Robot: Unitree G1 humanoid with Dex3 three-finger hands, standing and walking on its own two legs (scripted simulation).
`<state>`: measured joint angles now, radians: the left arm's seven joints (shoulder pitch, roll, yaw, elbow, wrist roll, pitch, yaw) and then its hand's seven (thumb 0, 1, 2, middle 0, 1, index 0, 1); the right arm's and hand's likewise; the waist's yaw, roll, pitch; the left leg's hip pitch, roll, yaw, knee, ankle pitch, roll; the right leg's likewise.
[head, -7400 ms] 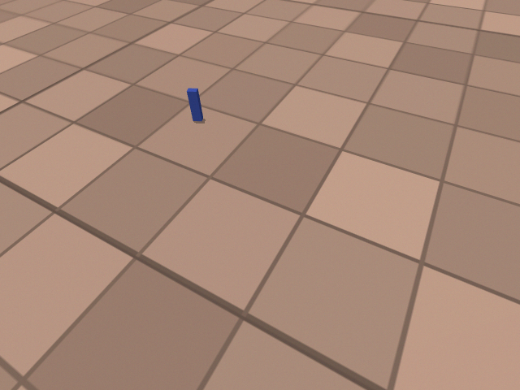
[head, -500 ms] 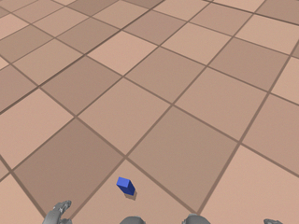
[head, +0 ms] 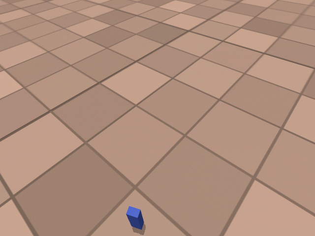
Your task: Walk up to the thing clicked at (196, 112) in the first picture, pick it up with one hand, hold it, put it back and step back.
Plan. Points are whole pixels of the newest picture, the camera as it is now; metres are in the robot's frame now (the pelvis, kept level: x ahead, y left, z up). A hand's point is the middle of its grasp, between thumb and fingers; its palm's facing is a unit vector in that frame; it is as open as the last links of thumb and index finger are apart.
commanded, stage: walk up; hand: left
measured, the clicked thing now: (135, 218) +0.37 +0.17 -0.66
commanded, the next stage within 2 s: stand in 0.54 s
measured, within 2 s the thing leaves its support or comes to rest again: neither
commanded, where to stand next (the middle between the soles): +0.03 -0.03 m, yaw -3 degrees
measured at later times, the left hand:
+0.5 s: hand out of the picture +0.13 +0.25 -0.13, palm faces -0.04 -0.93 -0.36, open 7.4 cm
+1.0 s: hand out of the picture +0.07 +0.24 -0.14, palm faces -0.02 -0.94 -0.33, open 7.4 cm
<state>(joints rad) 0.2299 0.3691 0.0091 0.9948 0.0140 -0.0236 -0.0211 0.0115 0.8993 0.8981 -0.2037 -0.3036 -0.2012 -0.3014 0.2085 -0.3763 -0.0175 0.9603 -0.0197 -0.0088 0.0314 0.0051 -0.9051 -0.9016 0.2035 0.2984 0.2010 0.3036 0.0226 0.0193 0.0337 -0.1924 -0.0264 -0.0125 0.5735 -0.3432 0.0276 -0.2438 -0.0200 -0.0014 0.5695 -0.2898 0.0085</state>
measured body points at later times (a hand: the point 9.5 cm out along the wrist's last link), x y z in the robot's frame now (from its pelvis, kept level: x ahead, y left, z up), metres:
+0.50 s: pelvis +0.02 +0.00 +0.01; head +0.02 +0.00 +0.46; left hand +0.14 +0.30 -0.11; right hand +0.10 -0.31 -0.12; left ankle -0.02 +0.11 -0.73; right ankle +0.01 -0.13 -0.73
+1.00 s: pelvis -0.01 -0.01 +0.02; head +0.01 -0.02 +0.47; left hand +0.08 +0.28 -0.11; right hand +0.08 -0.31 -0.12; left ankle -0.02 +0.11 -0.73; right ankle +0.01 -0.13 -0.73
